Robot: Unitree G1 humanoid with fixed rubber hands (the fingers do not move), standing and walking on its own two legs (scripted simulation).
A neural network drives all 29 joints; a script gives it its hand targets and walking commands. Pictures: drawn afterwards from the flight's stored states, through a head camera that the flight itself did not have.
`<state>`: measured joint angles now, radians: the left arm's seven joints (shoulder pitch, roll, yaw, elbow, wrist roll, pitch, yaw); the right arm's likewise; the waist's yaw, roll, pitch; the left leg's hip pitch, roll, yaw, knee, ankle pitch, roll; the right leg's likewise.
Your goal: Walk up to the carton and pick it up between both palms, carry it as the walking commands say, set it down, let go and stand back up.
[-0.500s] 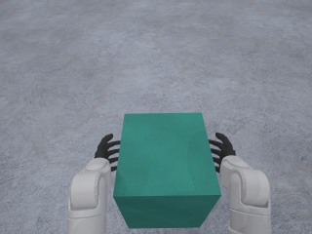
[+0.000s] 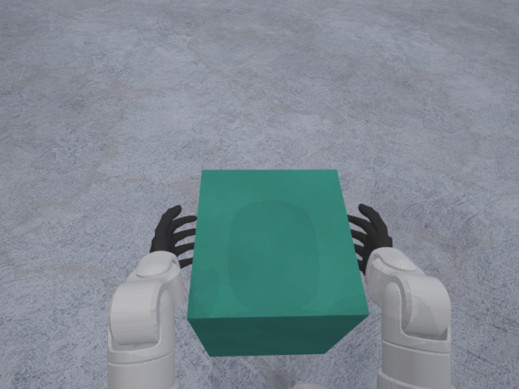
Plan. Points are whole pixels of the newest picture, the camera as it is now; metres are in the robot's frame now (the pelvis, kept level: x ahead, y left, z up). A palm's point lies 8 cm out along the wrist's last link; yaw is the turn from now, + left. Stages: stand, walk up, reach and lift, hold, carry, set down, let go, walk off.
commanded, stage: carry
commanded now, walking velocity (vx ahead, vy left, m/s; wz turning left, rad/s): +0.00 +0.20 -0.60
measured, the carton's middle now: (268, 270) +0.31 +0.01 +0.01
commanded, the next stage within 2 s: none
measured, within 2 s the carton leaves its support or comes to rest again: neither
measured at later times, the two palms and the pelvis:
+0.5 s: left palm (186, 257) +0.27 +0.13 +0.10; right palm (404, 346) +0.18 -0.15 +0.08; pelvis -0.04 +0.09 +0.00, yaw -17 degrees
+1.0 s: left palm (167, 262) +0.27 +0.16 +0.08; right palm out of the picture +0.11 -0.08 +0.08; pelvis -0.04 +0.21 -0.01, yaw -36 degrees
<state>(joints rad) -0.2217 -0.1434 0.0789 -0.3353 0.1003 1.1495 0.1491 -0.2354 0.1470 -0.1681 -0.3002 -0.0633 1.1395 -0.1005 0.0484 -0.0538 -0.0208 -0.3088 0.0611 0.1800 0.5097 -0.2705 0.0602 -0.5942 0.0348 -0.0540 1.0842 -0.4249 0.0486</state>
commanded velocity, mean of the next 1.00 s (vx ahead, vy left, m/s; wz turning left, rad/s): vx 0.00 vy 0.20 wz -0.60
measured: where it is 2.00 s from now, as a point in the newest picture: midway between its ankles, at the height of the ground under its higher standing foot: outside the picture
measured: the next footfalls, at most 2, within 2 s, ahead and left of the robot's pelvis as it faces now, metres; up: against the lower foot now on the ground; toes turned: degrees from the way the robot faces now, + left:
right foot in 0.16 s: +0.01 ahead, -0.06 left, +0.00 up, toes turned -13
left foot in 0.60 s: +0.03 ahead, +0.25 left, +0.00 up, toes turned -19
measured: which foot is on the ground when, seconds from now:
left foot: down 0.00-0.16, up 0.18-0.58, down 0.60-1.00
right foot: up 0.00-0.14, down 0.16-0.62, up 0.64-0.98, down 1.00-1.00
